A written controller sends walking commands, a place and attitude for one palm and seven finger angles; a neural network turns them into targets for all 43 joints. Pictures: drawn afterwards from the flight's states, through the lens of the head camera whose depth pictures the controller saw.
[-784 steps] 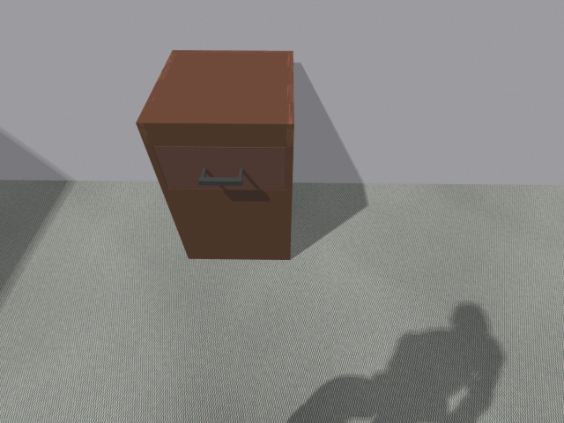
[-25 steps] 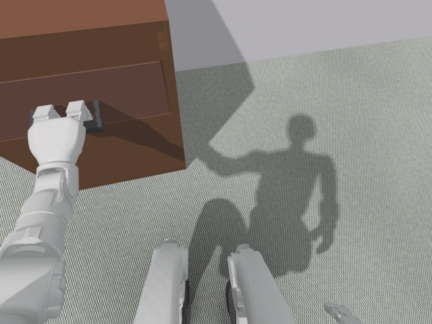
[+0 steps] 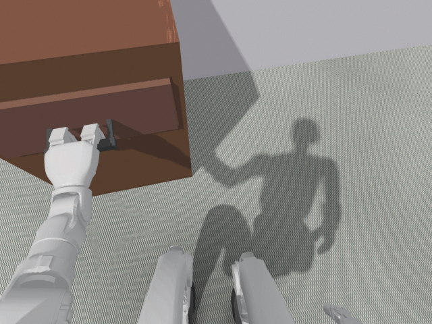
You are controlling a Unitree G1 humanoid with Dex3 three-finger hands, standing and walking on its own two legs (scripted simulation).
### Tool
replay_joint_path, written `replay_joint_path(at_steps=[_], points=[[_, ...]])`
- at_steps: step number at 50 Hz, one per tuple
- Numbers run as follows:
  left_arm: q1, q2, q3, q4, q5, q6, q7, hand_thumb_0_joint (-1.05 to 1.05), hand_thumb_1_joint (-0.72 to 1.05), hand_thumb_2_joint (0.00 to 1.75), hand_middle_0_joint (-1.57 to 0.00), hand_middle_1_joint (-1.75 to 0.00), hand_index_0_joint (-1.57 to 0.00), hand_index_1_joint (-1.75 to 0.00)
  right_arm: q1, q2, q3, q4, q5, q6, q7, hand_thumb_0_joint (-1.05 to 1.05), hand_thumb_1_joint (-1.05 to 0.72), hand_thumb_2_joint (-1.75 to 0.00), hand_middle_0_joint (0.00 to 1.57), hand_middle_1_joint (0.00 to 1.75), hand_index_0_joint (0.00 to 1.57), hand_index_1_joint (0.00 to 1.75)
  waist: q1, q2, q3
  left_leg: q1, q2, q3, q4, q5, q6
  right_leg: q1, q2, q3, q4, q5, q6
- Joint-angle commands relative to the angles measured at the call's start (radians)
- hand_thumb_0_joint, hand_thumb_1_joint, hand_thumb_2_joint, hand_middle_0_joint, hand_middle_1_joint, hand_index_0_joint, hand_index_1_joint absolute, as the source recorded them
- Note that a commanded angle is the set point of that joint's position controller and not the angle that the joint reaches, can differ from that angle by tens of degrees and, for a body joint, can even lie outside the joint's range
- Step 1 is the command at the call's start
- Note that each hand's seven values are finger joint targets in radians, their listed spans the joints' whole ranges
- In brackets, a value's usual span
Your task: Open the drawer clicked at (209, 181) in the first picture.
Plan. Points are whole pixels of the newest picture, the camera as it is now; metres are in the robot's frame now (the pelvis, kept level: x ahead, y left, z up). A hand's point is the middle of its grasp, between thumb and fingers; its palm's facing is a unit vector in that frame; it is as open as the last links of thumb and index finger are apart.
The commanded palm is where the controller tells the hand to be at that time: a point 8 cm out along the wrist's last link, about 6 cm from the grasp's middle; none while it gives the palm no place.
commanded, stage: pull the drawer open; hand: left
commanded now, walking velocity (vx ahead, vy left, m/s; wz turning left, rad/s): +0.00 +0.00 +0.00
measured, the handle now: (81, 139) +0.45 +0.29 -0.07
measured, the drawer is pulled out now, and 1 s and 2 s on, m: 0.01 0.07 0.13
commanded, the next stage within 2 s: none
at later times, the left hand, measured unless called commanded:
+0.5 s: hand (88, 183) +0.37 +0.27 -0.09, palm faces -0.03 -0.08 -1.00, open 5.5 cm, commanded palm +0.34 +0.25 -0.04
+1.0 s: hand (89, 197) +0.34 +0.26 -0.09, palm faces -0.03 -0.08 -1.00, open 5.5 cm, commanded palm +0.30 +0.25 -0.04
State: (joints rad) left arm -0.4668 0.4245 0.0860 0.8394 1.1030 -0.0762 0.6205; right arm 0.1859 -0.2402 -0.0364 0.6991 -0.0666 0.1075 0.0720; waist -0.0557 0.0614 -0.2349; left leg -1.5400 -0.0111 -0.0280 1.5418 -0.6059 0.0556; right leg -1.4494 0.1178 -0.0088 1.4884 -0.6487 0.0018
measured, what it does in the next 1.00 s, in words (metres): stands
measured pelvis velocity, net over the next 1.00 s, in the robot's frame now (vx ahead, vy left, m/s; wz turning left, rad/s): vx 0.01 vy -0.01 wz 0.01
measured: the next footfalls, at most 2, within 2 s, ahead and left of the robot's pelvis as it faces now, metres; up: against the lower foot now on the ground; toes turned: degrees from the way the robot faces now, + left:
none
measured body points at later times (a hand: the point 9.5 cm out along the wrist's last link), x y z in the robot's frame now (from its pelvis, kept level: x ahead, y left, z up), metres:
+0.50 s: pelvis +0.01 +0.00 +0.01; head +0.18 +0.02 +0.42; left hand +0.36 +0.27 -0.03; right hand +0.15 -0.26 -0.13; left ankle +0.04 +0.09 -0.56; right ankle +0.02 -0.12 -0.56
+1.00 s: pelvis +0.01 -0.01 +0.01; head +0.16 +0.01 +0.43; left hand +0.34 +0.26 -0.03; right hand +0.15 -0.25 -0.13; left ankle +0.04 +0.09 -0.56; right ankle +0.02 -0.12 -0.56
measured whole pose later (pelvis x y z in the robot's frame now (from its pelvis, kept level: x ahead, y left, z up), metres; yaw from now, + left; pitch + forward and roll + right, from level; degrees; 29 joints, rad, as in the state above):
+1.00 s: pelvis +0.01 -0.01 +0.01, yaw +1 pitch +33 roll -4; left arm -0.24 0.34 0.04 0.65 1.12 -0.03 0.66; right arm 0.12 -0.24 -0.04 0.66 -0.07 0.11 0.07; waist -0.02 0.05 -0.25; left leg -1.48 -0.01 -0.02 1.53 -0.62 0.05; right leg -1.40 0.11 -0.01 1.48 -0.66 -0.01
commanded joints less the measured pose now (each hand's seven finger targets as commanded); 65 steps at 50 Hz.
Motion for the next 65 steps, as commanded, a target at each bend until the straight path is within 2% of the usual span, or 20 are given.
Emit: replay_joint_path(at_steps=[1, 7, 8, 10, 11, 19, 21, 23, 27, 29, 34, 41, 47, 49, 54, 57, 60, 62, 63, 65], points=[[-0.075, 0.156, 0.052, -0.142, -0.001, 0.009, 0.051, 0.0, 0.9, 0.9, -0.4, -1.35, -0.4, -1.35, 0.111, -0.173, -0.066, -0.064, -0.002, -0.017, -0.002, 0.0, -0.9, -0.9, 0.2, 0.3, 0.2, 0.3, 0.032, 0.067, -0.505, 0.586, 0.036, -0.063, -0.186, 0.471, -0.025, 0.144, -0.028, -0.053, -0.142, 0.396, -0.055], [0.019, 0.114, 0.031, -0.206, -0.011, 0.037, 0.054, 0.0, 0.9, 0.9, -0.4, -1.35, -0.4, -1.35, 0.101, -0.172, -0.07, -0.086, 0.001, -0.005, 0.004, 0.0, -0.9, -0.9, 0.2, 0.3, 0.2, 0.3, 0.047, 0.069, -0.557, 0.653, 0.036, -0.066, -0.199, 0.556, -0.029, 0.191, -0.031, -0.053, -0.149, 0.468, -0.053], [0.033, 0.096, 0.019, -0.198, -0.015, 0.044, 0.053, 0.0, 0.9, 0.9, -0.4, -1.35, -0.4, -1.35, 0.096, -0.169, -0.071, -0.084, 0.002, -0.004, 0.004, 0.0, -0.9, -0.9, 0.2, 0.3, 0.2, 0.3, 0.04, 0.036, -0.536, 0.639, 0.034, -0.061, -0.198, 0.538, -0.026, 0.2, -0.028, -0.052, -0.159, 0.47, -0.052], [0.034, 0.096, 0.015, -0.212, -0.015, 0.044, 0.051, 0.0, 0.9, 0.9, -0.4, -1.35, -0.4, -1.35, 0.09, -0.169, -0.069, -0.087, 0.002, -0.007, 0.002, 0.0, -0.9, -0.9, 0.2, 0.3, 0.2, 0.3, 0.037, 0.026, -0.528, 0.621, 0.033, -0.058, -0.194, 0.521, -0.021, 0.21, -0.029, -0.048, -0.162, 0.475, -0.05], [0.038, 0.115, 0.031, -0.218, -0.014, 0.046, 0.049, 0.0, 0.9, 0.9, -0.4, -1.35, -0.4, -1.35, 0.088, -0.169, -0.068, -0.091, 0.001, -0.009, 0.0, 0.0, -0.9, -0.9, 0.2, 0.3, 0.2, 0.3, 0.043, 0.029, -0.527, 0.618, 0.034, -0.063, -0.199, 0.533, -0.025, 0.216, -0.03, -0.049, -0.154, 0.48, -0.053], [0.077, 0.097, 0.024, -0.211, 0.007, 0.033, 0.058, 0.0, 0.9, 0.9, -0.4, -1.35, -0.4, -1.35, 0.061, -0.164, -0.064, -0.098, -0.001, -0.012, -0.005, 0.0, -0.9, -0.9, 0.2, 0.3, 0.2, 0.3, 0.047, 0.026, -0.482, 0.575, 0.025, -0.048, -0.188, 0.483, -0.02, 0.207, -0.03, -0.042, -0.156, 0.457, -0.055], [0.069, 0.088, 0.019, -0.224, 0.006, 0.031, 0.061, 0.0, 0.9, 0.9, -0.4, -1.35, -0.4, -1.35, 0.057, -0.163, -0.066, -0.1, -0.003, -0.014, -0.004, 0.0, -0.9, -0.9, 0.2, 0.3, 0.2, 0.3, 0.044, 0.037, -0.483, 0.58, 0.024, -0.049, -0.191, 0.481, -0.02, 0.205, -0.032, -0.043, -0.158, 0.452, -0.056], [0.115, 0.074, 0.015, -0.235, 0.007, 0.033, 0.066, 0.0, 0.9, 0.9, -0.4, -1.35, -0.4, -1.35, 0.053, -0.163, -0.067, -0.11, -0.002, -0.013, -0.001, 0.0, -0.9, -0.9, 0.2, 0.3, 0.2, 0.3, 0.057, 0.043, -0.505, 0.598, 0.022, -0.045, -0.192, 0.494, -0.022, 0.217, -0.031, -0.043, -0.158, 0.464, -0.057], [0.116, 0.072, 0.01, -0.229, 0.004, 0.045, 0.062, 0.0, 0.9, 0.9, -0.4, -1.35, -0.4, -1.35, 0.043, -0.163, -0.066, -0.11, 0.0, -0.014, 0.0, 0.0, -0.9, -0.9, 0.2, 0.3, 0.2, 0.3, 0.051, 0.016, -0.48, 0.568, 0.02, -0.045, -0.191, 0.461, -0.019, 0.217, -0.031, -0.039, -0.164, 0.449, -0.054], [0.147, 0.069, 0.012, -0.248, 0.002, 0.049, 0.063, 0.0, 0.9, 0.9, -0.4, -1.35, -0.4, -1.35, 0.041, -0.162, -0.067, -0.117, 0.001, -0.013, -0.002, 0.0, -0.9, -0.9, 0.2, 0.3, 0.2, 0.3, 0.061, 0.007, -0.507, 0.576, 0.019, -0.045, -0.194, 0.472, -0.019, 0.235, -0.031, -0.038, -0.159, 0.459, -0.055], [0.177, 0.058, -0.002, -0.281, -0.002, 0.055, 0.057, 0.0, 0.9, 0.9, -0.4, -1.35, -0.4, -1.35, 0.033, -0.157, -0.066, -0.119, 0.002, -0.017, -0.003, 0.0, -0.9, -0.9, 0.2, 0.3, 0.2, 0.3, 0.062, 0.006, -0.516, 0.573, 0.018, -0.036, -0.193, 0.471, -0.017, 0.26, -0.031, -0.033, -0.164, 0.483, -0.055], [0.202, 0.061, 0.009, -0.276, -0.003, 0.047, 0.061, 0.0, 0.9, 0.9, -0.4, -1.35, -0.4, -1.35, 0.016, -0.15, -0.063, -0.116, 0.002, -0.026, -0.006, 0.0, -0.9, -0.9, 0.2, 0.3, 0.2, 0.3, 0.065, -0.013, -0.461, 0.523, 0.013, -0.028, -0.192, 0.423, -0.012, 0.262, -0.03, -0.028, -0.174, 0.457, -0.058], [0.248, 0.067, 0.023, -0.286, 0.008, 0.045, 0.074, 0.0, 0.9, 0.9, -0.4, -1.35, -0.4, -1.35, 0.004, -0.152, -0.063, -0.123, 0.001, -0.028, -0.007, 0.0, -0.9, -0.9, 0.2, 0.3, 0.2, 0.3, 0.082, -0.002, -0.476, 0.528, 0.011, -0.029, -0.188, 0.42, -0.016, 0.25, -0.031, -0.024, -0.161, 0.447, -0.06], [0.252, 0.039, -0.002, -0.316, 0.005, 0.051, 0.077, 0.0, 0.9, 0.9, -0.4, -1.35, -0.4, -1.35, -0.004, -0.15, -0.063, -0.127, 0.002, -0.027, -0.005, 0.0, -0.9, -0.9, 0.2, 0.3, 0.2, 0.3, 0.079, 0.011, -0.481, 0.545, 0.013, -0.032, -0.195, 0.423, -0.016, 0.244, -0.031, -0.027, -0.166, 0.439, -0.06], [0.299, 0.034, 0.005, -0.326, -0.004, 0.065, 0.08, 0.0, 0.9, 0.9, -0.4, -1.35, -0.4, -1.35, -0.013, -0.15, -0.065, -0.136, 0.004, -0.028, -0.006, 0.0, -0.9, -0.9, 0.2, 0.3, 0.2, 0.3, 0.08, -0.033, -0.477, 0.536, 0.012, -0.034, -0.196, 0.413, -0.014, 0.26, -0.03, -0.027, -0.172, 0.44, -0.058], [0.302, 0.037, 0.005, -0.362, 0.002, 0.066, 0.083, 0.0, 0.9, 0.9, -0.4, -1.35, -0.4, -1.35, -0.022, -0.148, -0.063, -0.14, 0.003, -0.027, -0.007, 0.0, -0.9, -0.9, 0.2, 0.3, 0.2, 0.3, 0.09, 0.012, -0.496, 0.564, 0.014, -0.036, -0.201, 0.429, -0.019, 0.248, -0.033, -0.029, -0.165, 0.437, -0.061], [0.313, 0.018, -0.013, -0.349, 0.006, 0.073, 0.087, 0.0, 0.9, 0.9, -0.4, -1.35, -0.4, -1.35, -0.028, -0.147, -0.064, -0.14, 0.005, -0.029, -0.009, 0.0, -0.9, -0.9, 0.2, 0.3, 0.2, 0.3, 0.08, -0.008, -0.45, 0.552, 0.016, -0.041, -0.207, 0.403, -0.018, 0.227, -0.031, -0.033, -0.173, 0.402, -0.061], [0.313, 0.033, 0.001, -0.37, 0.011, 0.071, 0.09, 0.0, 0.9, 0.9, -0.4, -1.35, -0.4, -1.35, -0.031, -0.149, -0.063, -0.145, 0.003, -0.03, -0.009, 0.0, -0.9, -0.9, 0.2, 0.3, 0.2, 0.3, 0.089, -0.001, -0.473, 0.562, 0.017, -0.045, -0.208, 0.414, -0.02, 0.229, -0.033, -0.033, -0.165, 0.404, -0.062], [0.329, 0.003, -0.022, -0.359, 0.008, 0.076, 0.091, 0.0, 0.9, 0.9, -0.4, -1.35, -0.4, -1.35, -0.035, -0.147, -0.063, -0.146, 0.003, -0.03, -0.01, 0.0, -0.9, -0.9, 0.2, 0.3, 0.2, 0.3, 0.082, -0.008, -0.465, 0.559, 0.016, -0.043, -0.208, 0.403, -0.019, 0.226, -0.033, -0.036, -0.172, 0.396, -0.06], [0.334, 0.01, -0.014, -0.358, 0.009, 0.075, 0.091, 0.0, 0.9, 0.9, -0.4, -1.35, -0.4, -1.35, -0.036, -0.145, -0.063, -0.143, 0.004, -0.033, -0.012, 0.0, -0.9, -0.9, 0.2, 0.3, 0.2, 0.3, 0.082, -0.034, -0.456, 0.546, 0.015, -0.039, -0.204, 0.397, -0.016, 0.235, -0.032, -0.031, -0.174, 0.403, -0.06]])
